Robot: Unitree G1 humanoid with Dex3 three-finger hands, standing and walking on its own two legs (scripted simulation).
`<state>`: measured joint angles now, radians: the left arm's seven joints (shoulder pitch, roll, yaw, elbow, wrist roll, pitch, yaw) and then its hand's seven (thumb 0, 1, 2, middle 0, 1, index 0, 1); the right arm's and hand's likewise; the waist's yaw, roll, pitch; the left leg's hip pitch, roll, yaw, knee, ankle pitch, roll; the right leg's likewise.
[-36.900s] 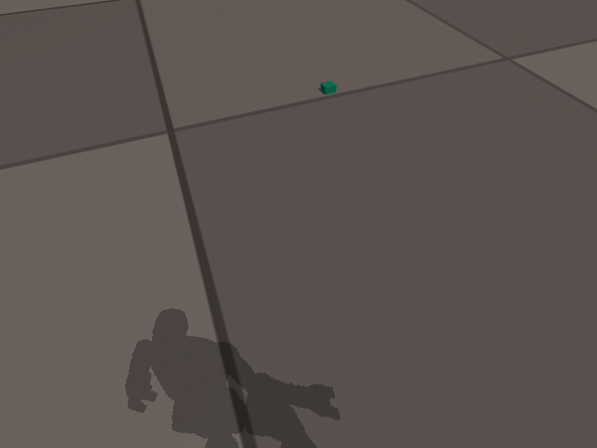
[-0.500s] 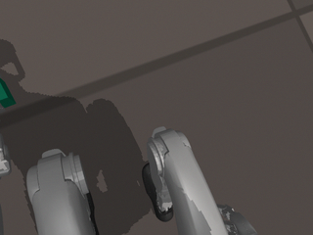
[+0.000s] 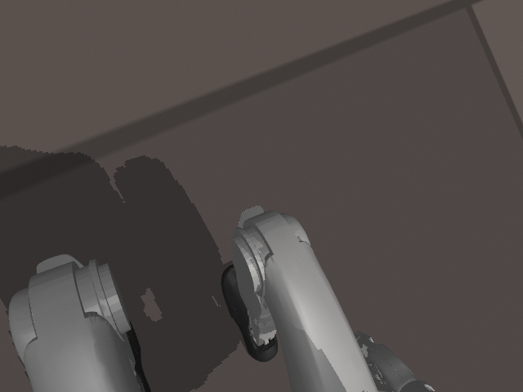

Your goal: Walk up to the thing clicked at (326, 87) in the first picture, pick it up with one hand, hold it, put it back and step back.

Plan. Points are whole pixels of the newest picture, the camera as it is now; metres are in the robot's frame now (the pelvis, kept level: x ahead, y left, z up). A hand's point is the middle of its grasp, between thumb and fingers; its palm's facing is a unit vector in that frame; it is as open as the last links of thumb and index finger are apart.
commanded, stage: rest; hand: left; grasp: from above
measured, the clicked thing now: out of the picture +0.46 +0.35 -0.25
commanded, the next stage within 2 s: open in 1.06 s
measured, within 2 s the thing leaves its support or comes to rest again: rests again in 1.14 s
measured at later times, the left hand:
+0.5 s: hand out of the picture +0.46 +0.34 -0.24, palm faces -0.40 -0.22 -0.89, open 9.5 cm
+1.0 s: hand out of the picture +0.46 +0.33 -0.25, palm faces -0.39 -0.22 -0.89, open 9.5 cm
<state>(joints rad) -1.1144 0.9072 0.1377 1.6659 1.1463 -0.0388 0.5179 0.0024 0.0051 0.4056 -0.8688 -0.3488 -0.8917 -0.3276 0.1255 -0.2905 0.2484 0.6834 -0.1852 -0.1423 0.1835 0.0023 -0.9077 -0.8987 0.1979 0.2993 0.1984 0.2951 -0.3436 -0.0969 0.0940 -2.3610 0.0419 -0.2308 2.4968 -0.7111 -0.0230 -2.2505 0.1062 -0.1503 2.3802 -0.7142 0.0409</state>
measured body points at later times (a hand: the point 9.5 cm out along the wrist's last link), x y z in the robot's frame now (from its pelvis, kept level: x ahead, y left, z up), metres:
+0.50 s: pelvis +0.00 +0.00 +0.00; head +0.28 +0.12 +0.33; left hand +0.47 +0.34 -0.19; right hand +0.04 -0.24 -0.07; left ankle +0.06 +0.13 -0.28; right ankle +0.10 -0.11 -0.28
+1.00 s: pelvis -0.01 +0.00 +0.00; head +0.29 +0.12 +0.32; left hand +0.48 +0.34 -0.20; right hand +0.04 -0.24 -0.05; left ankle +0.06 +0.13 -0.28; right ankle +0.10 -0.11 -0.28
